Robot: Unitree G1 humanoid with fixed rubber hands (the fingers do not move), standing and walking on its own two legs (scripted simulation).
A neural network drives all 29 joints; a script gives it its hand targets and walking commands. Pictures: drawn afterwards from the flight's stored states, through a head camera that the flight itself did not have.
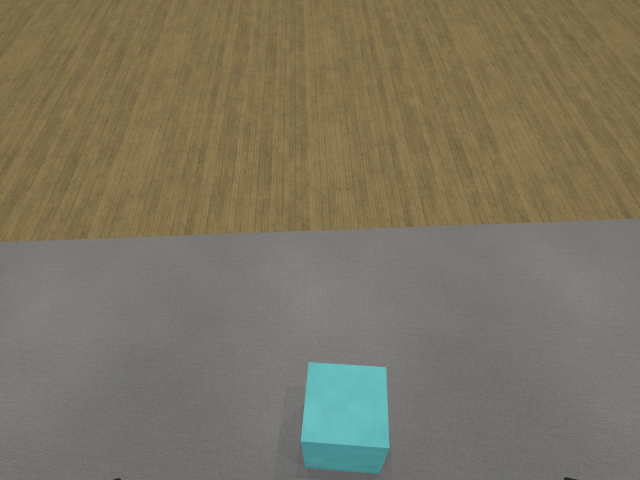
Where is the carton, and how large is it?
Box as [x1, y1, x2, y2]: [301, 362, 389, 473]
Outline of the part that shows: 309,362 301,434 301,445 305,467 379,473 389,448 385,367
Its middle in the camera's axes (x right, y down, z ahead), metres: +0.07 +0.50 +1.08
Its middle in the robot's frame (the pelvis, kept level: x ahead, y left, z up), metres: +0.43 -0.03 -0.66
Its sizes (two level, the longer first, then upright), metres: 0.210 0.200 0.250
